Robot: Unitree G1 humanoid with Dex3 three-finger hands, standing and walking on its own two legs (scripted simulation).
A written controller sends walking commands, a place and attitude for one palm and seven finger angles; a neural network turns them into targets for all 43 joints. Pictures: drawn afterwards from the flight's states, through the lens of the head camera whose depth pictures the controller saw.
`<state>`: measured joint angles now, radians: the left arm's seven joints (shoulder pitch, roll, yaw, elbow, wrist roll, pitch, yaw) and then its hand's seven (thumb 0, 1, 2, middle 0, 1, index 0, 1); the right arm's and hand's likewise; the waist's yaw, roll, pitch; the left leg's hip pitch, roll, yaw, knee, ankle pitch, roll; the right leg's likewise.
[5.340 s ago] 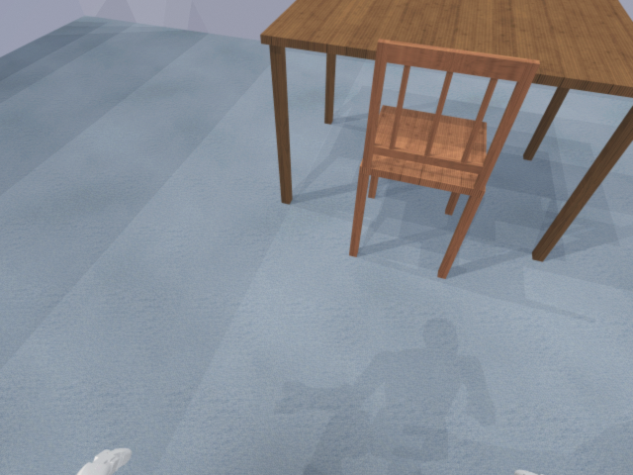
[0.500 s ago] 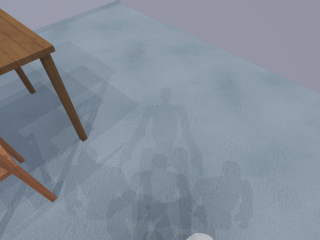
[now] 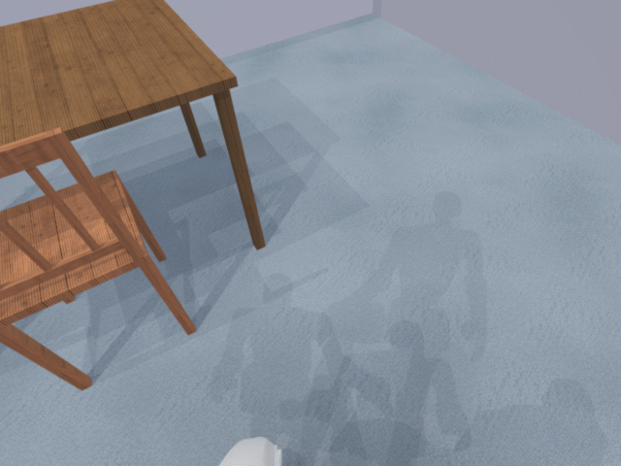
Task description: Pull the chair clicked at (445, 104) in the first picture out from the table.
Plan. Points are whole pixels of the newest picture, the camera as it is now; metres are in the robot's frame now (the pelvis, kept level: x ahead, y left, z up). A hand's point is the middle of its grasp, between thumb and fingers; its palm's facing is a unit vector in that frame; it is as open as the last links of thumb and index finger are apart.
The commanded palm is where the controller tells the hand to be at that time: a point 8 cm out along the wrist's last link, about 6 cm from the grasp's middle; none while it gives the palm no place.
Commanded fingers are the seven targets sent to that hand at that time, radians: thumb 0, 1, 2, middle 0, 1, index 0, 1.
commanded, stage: turn to face it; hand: left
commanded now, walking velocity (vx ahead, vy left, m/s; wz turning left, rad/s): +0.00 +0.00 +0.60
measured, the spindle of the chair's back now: (11, 233) +0.55 +0.65 -0.10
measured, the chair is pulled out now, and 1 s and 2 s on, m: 0.00 0.00 0.00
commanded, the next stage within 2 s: take the last steps up to it in 0.88 s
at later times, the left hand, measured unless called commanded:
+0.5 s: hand out of the picture +0.04 +0.31 -0.17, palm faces +0.31 -0.92 -0.24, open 7.4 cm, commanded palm none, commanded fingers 0.00 0.90 0.90 -0.20 -0.30 -0.20 -0.30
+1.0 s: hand out of the picture +0.01 +0.21 -0.14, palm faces +0.47 -0.84 -0.29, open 7.4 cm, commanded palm none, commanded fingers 0.00 0.90 0.90 -0.20 -0.30 -0.20 -0.30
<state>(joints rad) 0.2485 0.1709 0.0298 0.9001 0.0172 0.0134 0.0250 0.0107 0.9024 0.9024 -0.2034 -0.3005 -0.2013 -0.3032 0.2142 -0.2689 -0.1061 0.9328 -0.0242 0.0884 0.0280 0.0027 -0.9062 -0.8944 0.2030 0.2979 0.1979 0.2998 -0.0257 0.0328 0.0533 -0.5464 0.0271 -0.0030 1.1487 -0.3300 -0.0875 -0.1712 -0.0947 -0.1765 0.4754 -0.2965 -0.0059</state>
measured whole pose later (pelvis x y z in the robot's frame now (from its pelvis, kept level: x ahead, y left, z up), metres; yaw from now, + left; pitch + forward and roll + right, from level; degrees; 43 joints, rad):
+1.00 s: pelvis +0.02 +0.01 +0.00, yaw +29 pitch -1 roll +2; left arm 0.21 0.15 0.02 0.90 0.01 0.01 0.03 0.01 0.90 0.90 -0.20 -0.30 -0.20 -0.30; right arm 0.27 -0.25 -0.09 0.99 -0.02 0.08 0.01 0.00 -0.91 -0.89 0.20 0.30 0.20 0.30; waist -0.04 0.06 0.05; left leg -0.47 -0.02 -0.06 1.15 -0.36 -0.05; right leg -0.19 -0.03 -0.12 0.47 -0.27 -0.06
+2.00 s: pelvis +0.22 +0.13 -0.02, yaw +30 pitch -2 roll +0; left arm 0.11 0.16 0.04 1.00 0.01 -0.05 0.00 0.00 0.91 0.90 -0.20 -0.30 -0.20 -0.30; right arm 0.44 -0.13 -0.04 1.17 -0.01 -0.01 -0.02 0.00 -0.91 -0.89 0.21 0.30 0.20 0.30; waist -0.06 0.04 0.10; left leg -0.26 0.07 0.03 1.21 -0.46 0.03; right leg -0.37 0.01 -0.14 0.61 -0.22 -0.09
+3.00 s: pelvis +0.21 +0.15 -0.01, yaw +29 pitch -4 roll -1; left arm 0.26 0.18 0.02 0.91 0.02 0.04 0.04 0.01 0.91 0.90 -0.20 -0.30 -0.20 -0.30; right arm 0.33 -0.15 -0.02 0.97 -0.03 0.04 -0.01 0.00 -0.91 -0.89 0.20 0.30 0.20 0.30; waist -0.02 -0.02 0.00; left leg -0.31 0.00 0.06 0.58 -0.21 0.06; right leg -0.31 0.01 -0.10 0.63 -0.34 -0.03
